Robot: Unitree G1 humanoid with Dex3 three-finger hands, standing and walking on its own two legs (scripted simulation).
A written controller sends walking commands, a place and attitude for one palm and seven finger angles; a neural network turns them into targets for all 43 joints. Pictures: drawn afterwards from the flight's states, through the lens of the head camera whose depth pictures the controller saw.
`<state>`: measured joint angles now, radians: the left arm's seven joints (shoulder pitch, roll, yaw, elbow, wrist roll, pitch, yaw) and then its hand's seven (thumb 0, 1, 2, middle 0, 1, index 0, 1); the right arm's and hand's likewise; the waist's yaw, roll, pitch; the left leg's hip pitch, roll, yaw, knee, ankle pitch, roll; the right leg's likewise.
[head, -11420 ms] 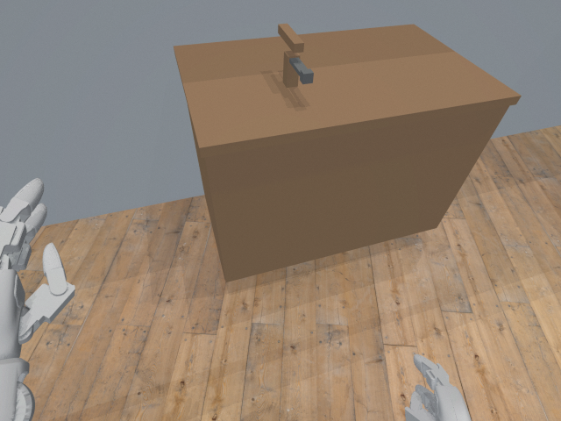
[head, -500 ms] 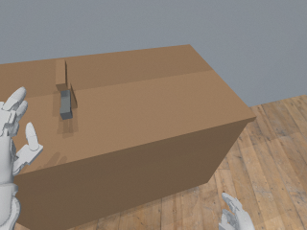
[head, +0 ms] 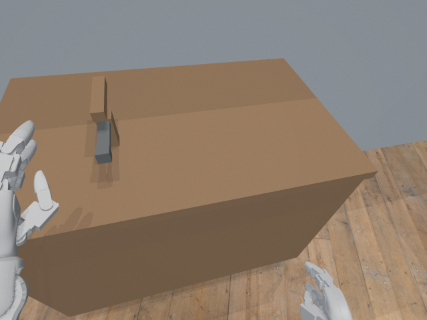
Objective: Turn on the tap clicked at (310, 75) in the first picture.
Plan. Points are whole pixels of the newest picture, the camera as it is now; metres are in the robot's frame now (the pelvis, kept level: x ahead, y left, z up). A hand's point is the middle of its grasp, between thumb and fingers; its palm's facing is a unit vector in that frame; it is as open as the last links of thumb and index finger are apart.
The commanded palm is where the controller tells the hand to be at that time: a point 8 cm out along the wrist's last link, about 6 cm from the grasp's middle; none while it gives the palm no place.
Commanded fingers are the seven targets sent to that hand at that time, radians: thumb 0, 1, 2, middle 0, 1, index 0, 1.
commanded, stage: come to a stop and stand still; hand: left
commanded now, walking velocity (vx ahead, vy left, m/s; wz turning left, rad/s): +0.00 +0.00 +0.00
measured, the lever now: (103, 154) +0.40 +0.28 +0.05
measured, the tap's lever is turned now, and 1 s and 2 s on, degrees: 0 0 0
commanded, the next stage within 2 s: look again from close up in 0.76 s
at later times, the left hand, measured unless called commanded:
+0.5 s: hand (101, 173) +0.28 +0.21 +0.16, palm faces +0.37 -0.83 -0.41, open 7.5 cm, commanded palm +0.22 +0.24 +0.18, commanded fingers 0.00 0.90 0.90 -0.20 -0.30 -0.20 -0.30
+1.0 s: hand (102, 177) +0.27 +0.21 +0.16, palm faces +0.37 -0.84 -0.40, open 7.5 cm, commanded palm +0.21 +0.24 +0.18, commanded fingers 0.00 0.90 0.90 -0.20 -0.30 -0.20 -0.30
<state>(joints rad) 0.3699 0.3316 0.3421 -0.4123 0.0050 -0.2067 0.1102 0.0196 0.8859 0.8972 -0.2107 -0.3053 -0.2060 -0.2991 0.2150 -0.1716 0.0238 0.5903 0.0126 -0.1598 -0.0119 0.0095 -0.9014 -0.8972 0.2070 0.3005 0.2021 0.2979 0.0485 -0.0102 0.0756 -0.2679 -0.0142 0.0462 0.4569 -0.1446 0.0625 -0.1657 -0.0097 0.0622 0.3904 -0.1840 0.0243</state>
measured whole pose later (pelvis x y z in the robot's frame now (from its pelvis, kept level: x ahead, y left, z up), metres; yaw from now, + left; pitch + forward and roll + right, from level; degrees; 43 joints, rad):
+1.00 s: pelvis +0.05 -0.04 +0.00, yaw +0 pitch +0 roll -1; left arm 0.44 0.36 0.35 -0.48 -0.05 -0.16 0.11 0.02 0.88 0.90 -0.21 -0.31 -0.21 -0.30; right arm 0.18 -0.19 0.00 0.56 0.03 -0.07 -0.04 0.01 -0.90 -0.90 0.21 0.30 0.20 0.30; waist 0.02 0.00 0.06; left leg -0.23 0.02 0.03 0.45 -0.21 0.01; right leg -0.13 0.03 0.05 0.38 -0.25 0.00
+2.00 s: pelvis -0.01 -0.08 -0.03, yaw +1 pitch -2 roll +0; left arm 0.26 0.36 0.30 -0.32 -0.13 0.04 0.10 0.02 0.89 0.90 -0.21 -0.31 -0.21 -0.30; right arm 0.16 -0.22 0.05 0.65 0.02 -0.17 -0.09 0.01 -0.90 -0.90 0.21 0.30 0.20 0.30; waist 0.07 0.07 -0.03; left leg -0.43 0.02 -0.08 0.75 -0.30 -0.03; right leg -0.36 0.05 -0.09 0.75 -0.36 -0.06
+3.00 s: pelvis +0.04 -0.07 -0.02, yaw +2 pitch +1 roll -1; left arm 0.54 0.22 0.21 -0.50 -0.21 0.03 0.19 0.02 0.89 0.90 -0.21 -0.30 -0.20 -0.30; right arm 0.20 -0.23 0.06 0.61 0.01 -0.24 -0.10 0.01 -0.90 -0.90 0.21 0.30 0.20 0.30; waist 0.08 0.05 -0.06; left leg -0.41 0.00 -0.09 0.71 -0.32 -0.03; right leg -0.31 0.03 -0.09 0.69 -0.39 -0.05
